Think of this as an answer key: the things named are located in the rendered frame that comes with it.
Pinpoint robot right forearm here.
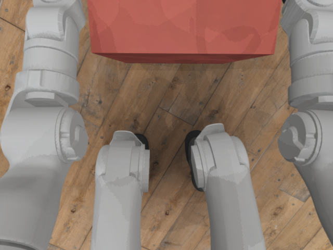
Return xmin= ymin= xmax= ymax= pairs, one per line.
xmin=280 ymin=0 xmax=333 ymax=111

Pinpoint robot right thigh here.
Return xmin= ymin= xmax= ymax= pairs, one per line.
xmin=191 ymin=132 xmax=266 ymax=250

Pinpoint carton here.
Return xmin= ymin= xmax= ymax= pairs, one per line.
xmin=87 ymin=0 xmax=281 ymax=64

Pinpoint right robot upper arm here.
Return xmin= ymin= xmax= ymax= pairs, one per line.
xmin=278 ymin=109 xmax=333 ymax=246

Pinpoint left robot upper arm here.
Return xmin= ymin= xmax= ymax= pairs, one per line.
xmin=0 ymin=107 xmax=88 ymax=250

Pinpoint left robot shin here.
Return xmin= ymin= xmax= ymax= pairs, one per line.
xmin=95 ymin=131 xmax=142 ymax=184

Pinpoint robot left forearm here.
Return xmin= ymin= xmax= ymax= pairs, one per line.
xmin=0 ymin=0 xmax=86 ymax=155

